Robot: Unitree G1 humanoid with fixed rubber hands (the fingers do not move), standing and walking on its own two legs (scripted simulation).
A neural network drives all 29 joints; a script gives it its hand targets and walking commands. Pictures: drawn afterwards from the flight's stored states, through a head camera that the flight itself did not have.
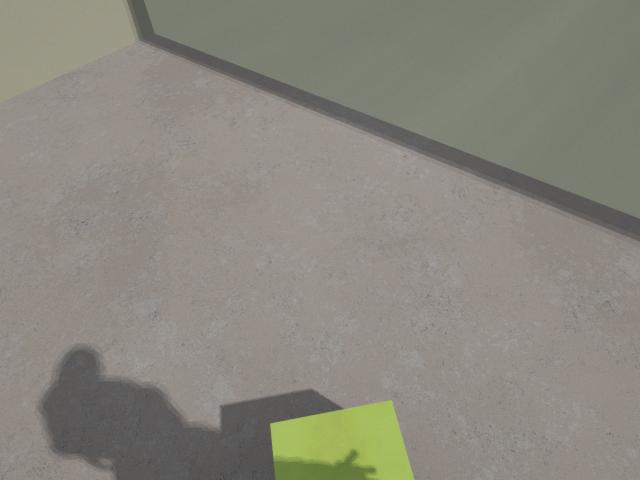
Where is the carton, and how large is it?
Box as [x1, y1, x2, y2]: [270, 400, 413, 479]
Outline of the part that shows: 391,400 270,423 275,479 413,479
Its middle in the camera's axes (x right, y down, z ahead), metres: +0.05 +0.56 +0.95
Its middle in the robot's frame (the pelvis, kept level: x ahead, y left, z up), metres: +0.26 -0.03 -0.62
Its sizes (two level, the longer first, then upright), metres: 0.284 0.171 0.296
